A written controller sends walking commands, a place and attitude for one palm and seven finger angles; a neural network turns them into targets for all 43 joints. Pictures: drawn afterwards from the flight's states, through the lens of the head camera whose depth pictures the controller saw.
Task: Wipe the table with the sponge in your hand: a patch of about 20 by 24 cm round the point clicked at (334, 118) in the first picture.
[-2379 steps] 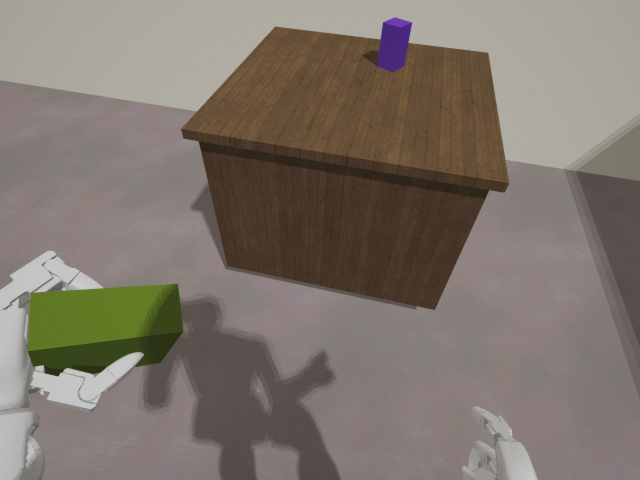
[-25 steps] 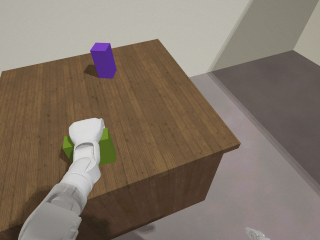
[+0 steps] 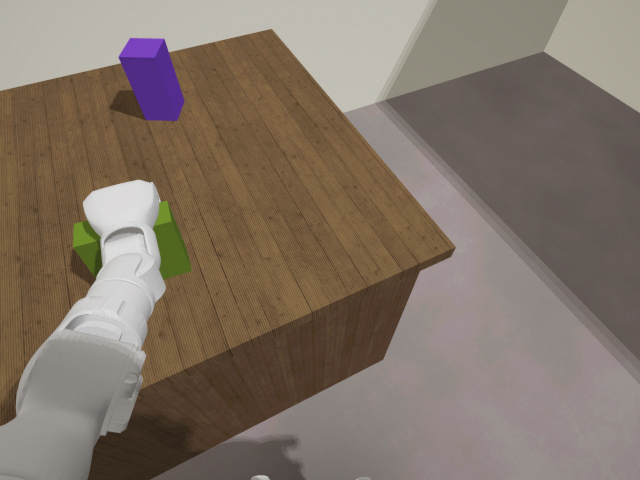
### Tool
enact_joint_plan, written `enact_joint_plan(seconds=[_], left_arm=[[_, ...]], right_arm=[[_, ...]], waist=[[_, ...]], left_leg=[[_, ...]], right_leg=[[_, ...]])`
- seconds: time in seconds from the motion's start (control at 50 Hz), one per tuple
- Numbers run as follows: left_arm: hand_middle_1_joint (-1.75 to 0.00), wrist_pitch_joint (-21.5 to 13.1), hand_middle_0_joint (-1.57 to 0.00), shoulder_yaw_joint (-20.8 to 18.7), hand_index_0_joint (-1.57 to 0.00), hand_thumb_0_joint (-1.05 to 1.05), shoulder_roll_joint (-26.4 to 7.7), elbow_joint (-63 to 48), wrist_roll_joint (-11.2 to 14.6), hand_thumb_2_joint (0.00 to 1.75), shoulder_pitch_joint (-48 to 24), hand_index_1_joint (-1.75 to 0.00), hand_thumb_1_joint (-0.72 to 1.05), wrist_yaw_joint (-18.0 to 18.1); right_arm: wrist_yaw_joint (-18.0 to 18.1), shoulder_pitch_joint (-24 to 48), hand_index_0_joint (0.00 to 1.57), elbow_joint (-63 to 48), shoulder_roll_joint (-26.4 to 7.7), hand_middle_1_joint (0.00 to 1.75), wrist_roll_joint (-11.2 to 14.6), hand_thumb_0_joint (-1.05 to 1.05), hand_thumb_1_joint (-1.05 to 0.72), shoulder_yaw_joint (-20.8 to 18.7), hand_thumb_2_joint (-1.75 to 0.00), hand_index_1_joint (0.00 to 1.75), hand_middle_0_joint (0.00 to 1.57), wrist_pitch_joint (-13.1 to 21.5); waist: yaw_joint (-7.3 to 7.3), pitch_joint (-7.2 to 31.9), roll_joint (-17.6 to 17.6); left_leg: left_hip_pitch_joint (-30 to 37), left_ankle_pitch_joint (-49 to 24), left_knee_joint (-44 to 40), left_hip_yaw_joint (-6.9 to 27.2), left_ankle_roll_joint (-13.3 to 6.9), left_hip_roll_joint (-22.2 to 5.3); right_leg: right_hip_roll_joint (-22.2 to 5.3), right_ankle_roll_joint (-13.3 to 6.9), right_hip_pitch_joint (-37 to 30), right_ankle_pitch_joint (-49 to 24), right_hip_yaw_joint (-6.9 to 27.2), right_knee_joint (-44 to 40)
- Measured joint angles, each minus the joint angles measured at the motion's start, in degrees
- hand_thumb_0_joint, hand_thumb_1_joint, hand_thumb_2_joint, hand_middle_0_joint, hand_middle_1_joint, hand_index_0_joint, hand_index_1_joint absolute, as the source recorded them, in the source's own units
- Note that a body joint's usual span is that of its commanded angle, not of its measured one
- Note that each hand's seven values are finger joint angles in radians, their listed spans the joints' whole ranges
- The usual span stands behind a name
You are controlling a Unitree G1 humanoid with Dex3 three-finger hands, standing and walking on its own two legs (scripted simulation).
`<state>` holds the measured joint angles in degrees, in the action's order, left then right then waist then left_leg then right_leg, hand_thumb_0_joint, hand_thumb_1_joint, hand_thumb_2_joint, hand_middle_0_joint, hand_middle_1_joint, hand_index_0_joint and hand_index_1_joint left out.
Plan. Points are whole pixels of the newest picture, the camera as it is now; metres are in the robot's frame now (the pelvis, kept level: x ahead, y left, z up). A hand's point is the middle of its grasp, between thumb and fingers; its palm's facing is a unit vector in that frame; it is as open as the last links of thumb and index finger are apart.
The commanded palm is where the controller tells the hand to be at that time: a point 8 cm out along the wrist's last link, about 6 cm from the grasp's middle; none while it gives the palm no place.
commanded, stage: wipe forward along the middle lane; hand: left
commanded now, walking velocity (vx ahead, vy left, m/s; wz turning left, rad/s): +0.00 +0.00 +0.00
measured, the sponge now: (141, 256) +0.44 +0.25 -0.01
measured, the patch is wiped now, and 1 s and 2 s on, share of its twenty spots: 1.00 1.00 1.00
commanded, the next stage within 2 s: slide back across to the first lane in 0.64 s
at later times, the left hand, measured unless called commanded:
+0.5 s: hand (120, 207) +0.50 +0.28 +0.03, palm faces -0.14 -0.01 -0.99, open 9.2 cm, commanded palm +0.49 +0.27 +0.07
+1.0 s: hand (101, 196) +0.52 +0.31 +0.03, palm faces -0.11 -0.03 -0.99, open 9.2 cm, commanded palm +0.50 +0.31 +0.08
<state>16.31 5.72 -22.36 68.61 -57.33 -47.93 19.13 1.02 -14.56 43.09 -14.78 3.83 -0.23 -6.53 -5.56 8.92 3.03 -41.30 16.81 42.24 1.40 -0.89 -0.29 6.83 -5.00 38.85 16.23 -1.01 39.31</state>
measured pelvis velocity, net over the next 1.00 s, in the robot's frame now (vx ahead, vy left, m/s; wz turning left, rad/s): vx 0.03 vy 0.06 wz -0.04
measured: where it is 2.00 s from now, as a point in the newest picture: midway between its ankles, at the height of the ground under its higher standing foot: outside the picture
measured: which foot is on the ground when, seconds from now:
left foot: down 0.00-1.00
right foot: down 0.00-1.00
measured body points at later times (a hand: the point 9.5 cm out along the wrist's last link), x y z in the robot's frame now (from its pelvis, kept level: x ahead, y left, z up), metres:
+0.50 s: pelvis +0.02 +0.03 +0.00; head +0.11 +0.04 +0.44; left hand +0.50 +0.28 +0.08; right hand +0.05 -0.24 -0.13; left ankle +0.03 +0.12 -0.71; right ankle +0.02 -0.06 -0.71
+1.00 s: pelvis +0.03 +0.06 +0.00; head +0.12 +0.07 +0.44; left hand +0.52 +0.31 +0.08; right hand +0.03 -0.21 -0.13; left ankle +0.03 +0.12 -0.71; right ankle +0.02 -0.06 -0.71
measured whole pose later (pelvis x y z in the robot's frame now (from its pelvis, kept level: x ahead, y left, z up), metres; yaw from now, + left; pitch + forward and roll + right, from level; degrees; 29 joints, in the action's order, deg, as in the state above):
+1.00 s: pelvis +0.03 +0.06 +0.00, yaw -2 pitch +21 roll -4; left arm 14.3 0.2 -29.9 71.9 -61.8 -55.2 16.2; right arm -1.2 -19.2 41.3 -14.1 2.0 0.3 -7.3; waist -8.8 10.0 2.7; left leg -45.8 20.2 45.2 -0.6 -4.5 0.8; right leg 5.7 -1.0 41.9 17.8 1.1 38.8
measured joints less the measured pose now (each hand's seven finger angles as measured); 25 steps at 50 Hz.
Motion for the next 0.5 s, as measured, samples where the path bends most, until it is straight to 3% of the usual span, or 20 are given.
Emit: enact_joint_plan(seconds=[0.5], left_arm=[[-1.38, -1.2, -0.84, -1.8, -0.85, 0.01, -5.1, 3.6, -2.8, 1.14, -7.3, -1.42, -0.50, -3.1]], right_arm=[[-0.9, -2.2, 0.21, -1.6, 0.2, 0.30, -1.0, 0.01, -0.90, 0.3, -0.90, 0.30, 0.20, 0.5]], waist=[[-2.15, 0.8, -0.7]], left_leg=[[-4.4, 2.1, 2.5, -0.6, -1.5, 0.4]], right_leg=[[-0.4, 2.0, 3.4, 1.1, 0.6, 0.2]])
